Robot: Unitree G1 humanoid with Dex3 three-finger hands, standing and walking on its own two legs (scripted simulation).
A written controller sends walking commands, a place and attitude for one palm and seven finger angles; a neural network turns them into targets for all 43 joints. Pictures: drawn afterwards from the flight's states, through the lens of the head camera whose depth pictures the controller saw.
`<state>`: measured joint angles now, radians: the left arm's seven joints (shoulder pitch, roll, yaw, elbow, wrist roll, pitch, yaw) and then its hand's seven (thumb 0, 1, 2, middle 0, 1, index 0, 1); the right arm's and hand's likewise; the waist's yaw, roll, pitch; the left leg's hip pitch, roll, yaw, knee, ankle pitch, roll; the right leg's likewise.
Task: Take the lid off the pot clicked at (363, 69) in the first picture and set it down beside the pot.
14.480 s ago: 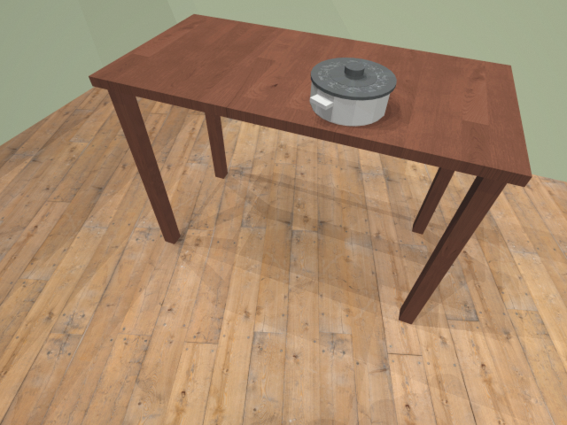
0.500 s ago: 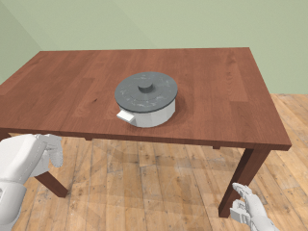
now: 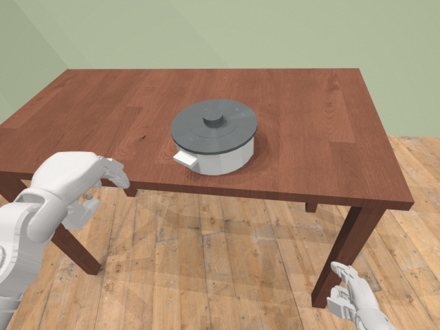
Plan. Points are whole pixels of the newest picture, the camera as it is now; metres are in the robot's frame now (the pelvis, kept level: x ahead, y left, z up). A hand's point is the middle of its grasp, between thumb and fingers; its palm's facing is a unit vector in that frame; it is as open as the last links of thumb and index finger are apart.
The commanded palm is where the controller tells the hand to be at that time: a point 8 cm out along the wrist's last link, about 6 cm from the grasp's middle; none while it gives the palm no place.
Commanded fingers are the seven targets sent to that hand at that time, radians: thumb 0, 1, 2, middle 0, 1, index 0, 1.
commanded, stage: reach forward and open the fingers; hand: left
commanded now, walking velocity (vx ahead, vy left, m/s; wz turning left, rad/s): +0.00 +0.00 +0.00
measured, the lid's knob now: (213, 117) +0.54 +0.10 +0.11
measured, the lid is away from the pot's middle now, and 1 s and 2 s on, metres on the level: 0.00 0.00 0.00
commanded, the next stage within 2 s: move the open hand above the knob in 0.30 s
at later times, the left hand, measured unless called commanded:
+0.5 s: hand (105, 166) +0.31 +0.24 +0.17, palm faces -0.07 -0.08 -0.99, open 9.9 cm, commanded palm +0.29 +0.24 +0.24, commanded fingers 0.00 -0.34 1.60 -0.87 -0.08 -0.87 -0.08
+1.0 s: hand (147, 136) +0.39 +0.19 +0.18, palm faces -0.12 -0.07 -0.99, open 9.9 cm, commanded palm +0.36 +0.19 +0.24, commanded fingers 0.00 -0.34 1.60 -0.87 -0.08 -0.87 -0.08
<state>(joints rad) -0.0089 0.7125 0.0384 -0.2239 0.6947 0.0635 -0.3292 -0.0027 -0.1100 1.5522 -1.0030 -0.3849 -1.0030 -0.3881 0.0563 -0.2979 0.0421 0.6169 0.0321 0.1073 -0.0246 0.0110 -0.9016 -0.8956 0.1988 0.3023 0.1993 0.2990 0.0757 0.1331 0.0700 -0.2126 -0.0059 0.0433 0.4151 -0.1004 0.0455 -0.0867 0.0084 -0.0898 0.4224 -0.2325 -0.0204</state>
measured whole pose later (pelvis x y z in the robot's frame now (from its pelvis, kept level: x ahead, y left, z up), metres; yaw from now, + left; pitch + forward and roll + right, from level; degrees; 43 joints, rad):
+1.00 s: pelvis +0.02 +0.00 +0.00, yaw +0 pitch -2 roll +0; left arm -0.56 0.55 -0.20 0.14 0.79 0.24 -0.39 0.00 -0.34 1.59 -0.88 -0.08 -0.88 -0.09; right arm 0.06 -0.30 0.06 0.63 0.05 0.15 0.02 0.01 -0.90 -0.90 0.20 0.30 0.20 0.30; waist 0.05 0.12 0.03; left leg -0.25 -0.03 0.05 0.39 -0.11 0.05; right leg -0.15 -0.01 -0.08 0.45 -0.26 -0.02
